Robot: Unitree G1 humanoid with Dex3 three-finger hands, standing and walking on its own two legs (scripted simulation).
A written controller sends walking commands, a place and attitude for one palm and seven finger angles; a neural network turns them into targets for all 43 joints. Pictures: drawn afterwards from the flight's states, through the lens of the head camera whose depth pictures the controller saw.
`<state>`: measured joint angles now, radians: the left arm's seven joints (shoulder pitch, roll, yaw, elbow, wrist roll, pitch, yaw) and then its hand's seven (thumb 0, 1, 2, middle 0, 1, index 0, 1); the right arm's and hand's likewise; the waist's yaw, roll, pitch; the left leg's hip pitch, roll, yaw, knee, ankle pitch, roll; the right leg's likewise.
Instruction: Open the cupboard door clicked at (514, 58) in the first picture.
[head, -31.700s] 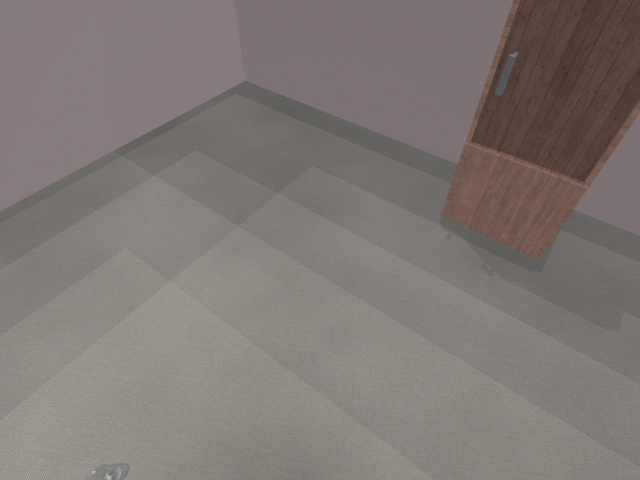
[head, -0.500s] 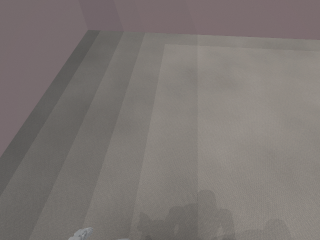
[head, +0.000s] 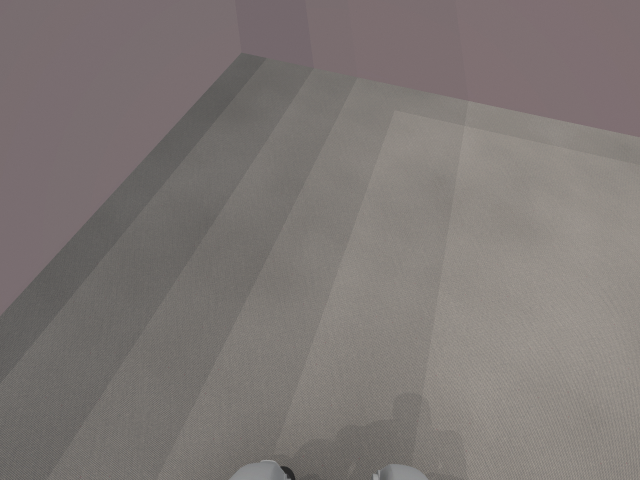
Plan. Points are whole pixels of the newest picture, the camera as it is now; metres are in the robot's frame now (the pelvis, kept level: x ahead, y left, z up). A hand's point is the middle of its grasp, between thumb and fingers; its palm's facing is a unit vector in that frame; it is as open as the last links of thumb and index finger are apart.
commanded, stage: turn to face it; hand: left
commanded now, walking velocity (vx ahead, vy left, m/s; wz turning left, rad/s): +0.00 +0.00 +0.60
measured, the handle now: out of the picture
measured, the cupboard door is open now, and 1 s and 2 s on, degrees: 43 43 43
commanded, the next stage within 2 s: none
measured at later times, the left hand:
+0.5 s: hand out of the picture +0.06 +0.14 -0.16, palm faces +0.36 -0.90 -0.24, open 7.4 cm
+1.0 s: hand out of the picture +0.08 +0.11 -0.14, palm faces +0.59 -0.75 -0.29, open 7.4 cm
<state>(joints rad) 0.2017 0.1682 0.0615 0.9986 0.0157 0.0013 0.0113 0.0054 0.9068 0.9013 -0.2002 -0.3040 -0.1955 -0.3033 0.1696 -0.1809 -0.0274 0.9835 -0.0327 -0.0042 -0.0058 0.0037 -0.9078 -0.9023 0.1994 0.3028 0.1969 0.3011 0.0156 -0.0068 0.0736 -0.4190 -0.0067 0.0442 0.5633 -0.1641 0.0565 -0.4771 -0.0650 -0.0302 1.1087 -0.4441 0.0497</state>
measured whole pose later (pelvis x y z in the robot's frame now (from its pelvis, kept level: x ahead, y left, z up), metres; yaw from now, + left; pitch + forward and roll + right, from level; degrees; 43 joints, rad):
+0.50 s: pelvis +0.07 -0.06 +0.00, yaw +21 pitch +2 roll +2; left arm 0.23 0.20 0.05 0.90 0.02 -0.01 0.02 0.00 0.90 0.90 -0.20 -0.30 -0.20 -0.30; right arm 0.11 -0.26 -0.06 0.91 -0.02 0.06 0.03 0.01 -0.91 -0.90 0.20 0.30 0.19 0.30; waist 0.00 -0.05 0.11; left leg -0.37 0.01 0.10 0.68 -0.37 -0.04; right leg -0.21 -0.16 -0.23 0.59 -0.40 0.02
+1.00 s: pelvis +0.13 -0.10 +0.01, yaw +38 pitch +1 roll +2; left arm 0.20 0.18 0.04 0.86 0.02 0.01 0.03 0.00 0.90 0.90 -0.20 -0.30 -0.20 -0.30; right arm 0.12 -0.26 -0.08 0.91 -0.02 0.09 0.03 0.01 -0.91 -0.90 0.20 0.30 0.20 0.30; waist -0.01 0.02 0.10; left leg -0.51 0.00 0.01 1.14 -0.45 -0.06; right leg -0.28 -0.10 -0.14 0.58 -0.32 -0.01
